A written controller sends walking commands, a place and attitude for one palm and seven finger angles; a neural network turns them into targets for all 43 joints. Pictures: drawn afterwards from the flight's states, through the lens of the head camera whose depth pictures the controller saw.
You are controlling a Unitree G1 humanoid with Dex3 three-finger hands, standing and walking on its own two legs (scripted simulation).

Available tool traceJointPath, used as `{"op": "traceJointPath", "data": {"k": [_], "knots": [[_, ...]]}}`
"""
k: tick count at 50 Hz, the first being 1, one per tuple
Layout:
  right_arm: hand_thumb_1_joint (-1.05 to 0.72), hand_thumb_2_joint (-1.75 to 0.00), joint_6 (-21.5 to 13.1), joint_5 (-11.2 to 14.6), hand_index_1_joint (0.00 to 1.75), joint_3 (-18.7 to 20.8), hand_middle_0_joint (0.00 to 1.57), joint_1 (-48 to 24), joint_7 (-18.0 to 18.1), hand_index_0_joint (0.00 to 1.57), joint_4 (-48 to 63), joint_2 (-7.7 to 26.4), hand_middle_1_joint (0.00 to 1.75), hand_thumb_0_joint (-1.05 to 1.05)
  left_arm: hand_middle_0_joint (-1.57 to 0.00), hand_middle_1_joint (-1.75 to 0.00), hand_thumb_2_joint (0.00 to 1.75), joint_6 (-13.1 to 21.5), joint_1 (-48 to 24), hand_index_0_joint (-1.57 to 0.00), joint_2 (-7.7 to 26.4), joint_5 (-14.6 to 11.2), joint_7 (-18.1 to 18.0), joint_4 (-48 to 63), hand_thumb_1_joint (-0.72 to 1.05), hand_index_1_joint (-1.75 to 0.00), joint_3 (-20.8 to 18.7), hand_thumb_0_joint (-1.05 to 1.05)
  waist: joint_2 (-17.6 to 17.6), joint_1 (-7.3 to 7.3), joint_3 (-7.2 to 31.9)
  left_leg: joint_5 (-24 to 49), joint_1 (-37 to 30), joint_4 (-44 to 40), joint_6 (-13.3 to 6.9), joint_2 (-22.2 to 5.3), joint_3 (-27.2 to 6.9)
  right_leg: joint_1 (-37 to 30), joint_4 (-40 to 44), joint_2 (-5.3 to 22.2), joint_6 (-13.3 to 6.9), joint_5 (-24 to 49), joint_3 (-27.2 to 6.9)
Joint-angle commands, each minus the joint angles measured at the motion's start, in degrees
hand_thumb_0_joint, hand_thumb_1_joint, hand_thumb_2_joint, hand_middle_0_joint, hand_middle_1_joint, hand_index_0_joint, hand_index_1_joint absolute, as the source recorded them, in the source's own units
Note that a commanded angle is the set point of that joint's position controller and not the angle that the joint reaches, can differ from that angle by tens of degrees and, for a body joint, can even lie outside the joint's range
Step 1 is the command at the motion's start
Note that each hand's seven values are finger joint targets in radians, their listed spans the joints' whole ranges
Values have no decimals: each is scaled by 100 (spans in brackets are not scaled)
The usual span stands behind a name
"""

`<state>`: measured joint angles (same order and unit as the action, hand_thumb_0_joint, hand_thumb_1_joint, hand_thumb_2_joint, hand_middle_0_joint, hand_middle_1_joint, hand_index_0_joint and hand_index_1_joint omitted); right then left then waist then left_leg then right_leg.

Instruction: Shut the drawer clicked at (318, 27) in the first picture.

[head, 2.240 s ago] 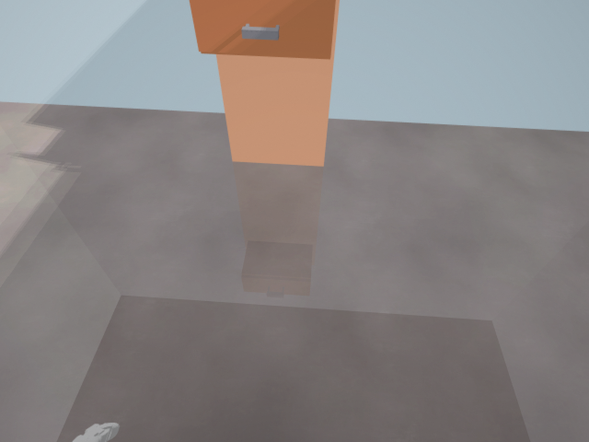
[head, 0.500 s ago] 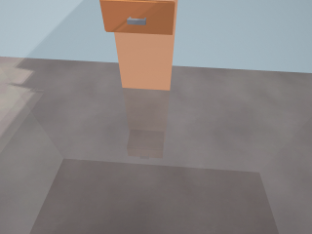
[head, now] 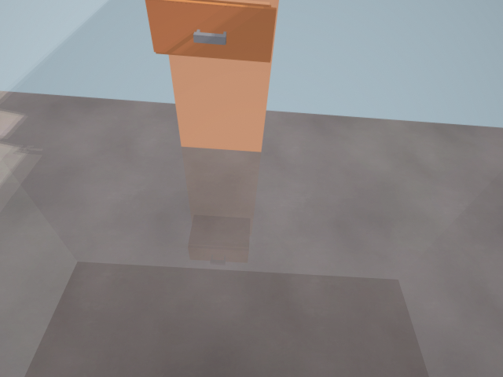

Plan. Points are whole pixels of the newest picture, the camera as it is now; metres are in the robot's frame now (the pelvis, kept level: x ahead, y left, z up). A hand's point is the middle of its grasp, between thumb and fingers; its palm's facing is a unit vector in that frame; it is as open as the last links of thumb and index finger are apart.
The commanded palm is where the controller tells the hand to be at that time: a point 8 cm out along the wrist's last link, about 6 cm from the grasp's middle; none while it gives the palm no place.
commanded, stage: walk to a spot facing it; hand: left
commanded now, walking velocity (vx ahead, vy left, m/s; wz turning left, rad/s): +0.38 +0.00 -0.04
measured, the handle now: (210, 35) +1.16 +0.19 +0.03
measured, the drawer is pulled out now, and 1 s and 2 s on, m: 0.29 0.29 0.29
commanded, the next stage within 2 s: take the last steps up to it in 1.02 s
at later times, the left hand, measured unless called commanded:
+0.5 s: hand (189, 320) +0.26 +0.13 -0.17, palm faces +0.05 -0.98 -0.21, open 7.2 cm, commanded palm none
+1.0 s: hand (178, 259) +0.39 +0.18 -0.17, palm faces +0.12 -0.98 -0.15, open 7.4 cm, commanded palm none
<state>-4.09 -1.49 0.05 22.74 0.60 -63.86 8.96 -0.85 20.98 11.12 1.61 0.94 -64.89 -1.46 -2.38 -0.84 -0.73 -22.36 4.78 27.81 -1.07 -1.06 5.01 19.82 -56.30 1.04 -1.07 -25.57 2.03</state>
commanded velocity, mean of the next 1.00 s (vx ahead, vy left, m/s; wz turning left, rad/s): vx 0.36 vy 0.00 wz -0.01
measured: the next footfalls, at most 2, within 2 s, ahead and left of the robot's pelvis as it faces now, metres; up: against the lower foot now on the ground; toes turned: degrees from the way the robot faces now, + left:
right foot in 0.28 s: +0.27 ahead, -0.14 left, +0.00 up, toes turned -9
left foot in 0.74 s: +0.43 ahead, +0.09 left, +0.00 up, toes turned +14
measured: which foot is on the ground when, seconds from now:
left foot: down 0.00-0.28, up 0.30-0.72, down 0.74-1.00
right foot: up 0.00-0.26, down 0.28-0.76, up 0.78-1.00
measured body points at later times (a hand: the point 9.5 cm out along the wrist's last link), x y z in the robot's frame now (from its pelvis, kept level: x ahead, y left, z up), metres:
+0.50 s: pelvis +0.20 -0.06 +0.00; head +0.21 -0.06 +0.45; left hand +0.26 +0.18 -0.15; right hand +0.21 -0.29 -0.15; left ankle +0.20 +0.08 -0.66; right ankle +0.23 -0.14 -0.73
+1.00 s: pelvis +0.41 +0.00 +0.01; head +0.42 +0.02 +0.46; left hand +0.39 +0.23 -0.15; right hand +0.44 -0.24 -0.13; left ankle +0.39 +0.08 -0.73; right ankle +0.46 -0.15 -0.65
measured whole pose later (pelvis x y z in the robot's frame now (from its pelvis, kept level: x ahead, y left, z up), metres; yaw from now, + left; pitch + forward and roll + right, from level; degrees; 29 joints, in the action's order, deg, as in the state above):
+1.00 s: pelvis +0.41 +0.00 +0.01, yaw +2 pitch -1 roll +0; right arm -4.6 -1.0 2.8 16.9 0.9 -61.0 9.6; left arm 0.5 18.0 10.1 2.1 1.0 -61.7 -4.0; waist -2.3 1.8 -2.1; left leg -13.3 6.3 20.7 -2.8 -1.0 11.8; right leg 32.8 -61.6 7.6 1.2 -11.8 3.1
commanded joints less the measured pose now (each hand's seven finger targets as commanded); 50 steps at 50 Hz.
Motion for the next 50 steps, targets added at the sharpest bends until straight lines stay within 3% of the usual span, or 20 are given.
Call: {"op": "traceJointPath", "data": {"k": [1, 5, 8, 10, 12, 13, 14, 15, 17, 20, 24, 32, 33, 35, 36, 37, 38, 40, 43, 50], "knots": [[-90, -90, -108, 37, 30, 214, 20, 901, 170, 20, -187, 817, 30, 0, -20, -30, 90, 283, -1102, -20, 264, -30, 57, 877, 90, -30, -123, 0, 919, -177, -776, 2536, -754, -1593, -972, -1652, -1470, 2145, -533, 536, 72, 494, -12], [-90, -90, -140, 34, 30, 215, 20, 1003, 191, 20, -302, 623, 30, 0, -20, -30, 90, 241, -1516, -20, 35, -49, 118, 1044, 90, -30, -99, 0, 991, -148, -935, 2698, -428, -1784, -764, -1304, -711, 1725, 777, 482, 80, 1156, 414], [-90, -90, -109, 8, 30, 250, 20, 1054, 174, 20, -427, 654, 30, 0, -20, -30, 90, 264, -1669, -20, 7, -73, 112, 1076, 90, -30, -129, 0, 1087, -143, -906, 3160, -244, -1691, -715, -1322, -476, 914, 1552, 239, -61, 1382, 646], [-90, -90, -95, 28, 30, 281, 20, 917, 179, 20, -437, 763, 30, 0, -20, -30, 90, 286, -1241, -20, 113, -57, 91, 966, 90, -30, -186, 0, 997, 122, -660, 4241, -265, -1092, -667, -1379, -280, 175, 1785, 65, -218, 1360, 700], [-90, -90, -73, 68, 30, 296, 20, 851, 156, 20, -427, 796, 30, 0, -20, -30, 90, 383, 45, -20, 407, -2, 41, 588, 90, -30, -290, 0, 674, 689, 82, 4645, 119, 665, -398, -1079, -43, -1618, 2389, -141, -333, 1653, 783], [-90, -90, -67, 117, 30, 279, 20, 896, 79, 20, -334, 627, 30, 0, -20, -30, 90, 467, 894, -20, 900, 44, -38, 375, 90, -30, -432, 0, -71, 1022, 689, 3144, 1325, 2272, -199, -777, 89, -3057, 2657, 795, -635, 1270, -285], [-90, -90, -90, 181, 30, 233, 20, 1127, 65, 20, -123, 184, 30, 0, -20, -30, 90, 479, 1379, -20, 1568, 7, -126, 263, 90, -30, -576, 0, -1311, 946, 1374, -746, 2638, 4557, -7, 25, 25, -3741, 3528, 2660, -1302, 918, -3157], [-90, -90, -37, 187, 30, 272, 20, 604, 52, 20, -17, 310, 30, 0, -20, -30, 90, 435, 1043, -20, 1583, -107, -128, 310, 90, -30, -581, 0, -883, 923, 1072, -825, 2856, 5323, -173, -262, -562, -2894, 4244, 2776, -1387, -466, -3507], [-90, -90, 13, 68, 30, 326, 20, -14, -8, 20, 147, 225, 30, 0, -20, -30, 90, 443, -29, -20, 905, -71, -159, 546, 90, -30, -356, 0, -106, 456, -161, 167, 3102, 5277, -165, -723, -659, -1134, 4447, 2301, -1025, -624, -2438], [-90, -90, 244, -24, 30, 309, 20, 440, -47, 20, 0, 7, 30, 0, -20, -30, 90, 516, -505, -20, 433, -3, -194, 617, 90, -30, -223, 0, -139, -79, -211, 541, 2524, 4491, 25, -884, -496, -137, 4586, 1819, -743, 307, -907], [-90, -90, 343, -20, 30, 349, 20, 24, -138, 20, 303, 0, 30, 0, -20, -30, 90, 564, -422, -20, 410, 9, -180, 562, 90, -30, -230, 0, -294, -162, -450, 1001, 2488, 3341, 195, -904, -244, 165, 4879, 1543, -725, 527, -281], [-90, -90, 152, 18, 30, 307, 20, -1517, -282, 20, 961, 208, 30, 0, -20, -30, 90, 569, 261, -20, 696, 3, -143, 329, 90, -30, -234, 0, -165, 273, -531, 945, 2307, 1108, 78, -586, 156, -1240, 4443, 1630, -734, 1671, -147], [-90, -90, 139, 25, 30, 314, 20, -1479, -275, 20, 975, 264, 30, 0, -20, -30, 90, 550, 291, -20, 726, 8, -142, 310, 90, -30, -245, 0, -126, 230, -537, 891, 2063, 941, 44, -546, 220, -1248, 4292, 1661, -706, 1774, -103], [-90, -90, 88, -9, 30, 348, 20, -879, -219, 20, 782, 423, 30, 0, -20, -30, 90, 519, 228, -20, 711, -27, -138, 296, 90, -30, -249, 0, 75, -114, -335, 971, 728, 357, -46, -260, 482, -845, 3332, 1395, -525, 2494, 296], [-90, -90, 45, -37, 30, 429, 20, -50, -157, 20, 551, 748, 30, 0, -20, -30, 90, 518, 204, -20, 563, -44, -122, 347, 90, -30, -227, 0, 619, -476, 136, 890, -511, -66, -222, -531, 14, -351, 1977, 1039, -318, 2681, 630], [-90, -90, 16, -106, 30, 598, 20, 649, -80, 20, 393, 1473, 30, 0, -20, -30, 90, 508, 356, -20, 249, -106, -59, 496, 90, -30, -182, 0, 2045, -630, 627, 651, -1630, -742, -808, -2005, -2156, 1029, 7, 247, 28, 787, 1045], [-90, -90, 88, -18, 30, 613, 20, 972, -41, 20, 337, 1690, 30, 0, -20, -30, 90, 523, -24, -20, 369, -58, -63, 754, 90, -30, -156, 0, 2019, -719, 660, 389, -1592, -1298, -1179, -2578, -3104, 1684, -1181, 81, -13, -781, 456], [-90, -90, 57, 37, 30, 496, 20, 135, 27, 20, 489, 1185, 30, 0, -20, -30, 90, 471, -462, -20, 321, -45, -36, 718, 90, -30, -223, 0, 974, -437, -79, -62, -485, -1600, -1006, -2368, -2500, 2087, -1794, 566, -28, 151, -69], [-90, -90, -72, 55, 30, 344, 20, -471, 46, 20, 545, 634, 30, 0, -20, -30, 90, 316, 56, -20, 84, 20, 22, 426, 90, -30, -221, 0, 804, 86, -273, 787, 475, -1774, -605, -1697, -1023, 1401, -1306, 750, 95, 1031, -81], [-90, -90, -126, 72, 30, 364, 20, -118, 66, 20, 307, 625, 30, 0, -20, -30, 90, 156, -407, -20, -39, 18, 40, 653, 90, -30, -230, 0, 730, 133, -515, 1898, 135, -1948, -773, -1550, -100, 1688, 105, 806, 275, 1662, 116]]}}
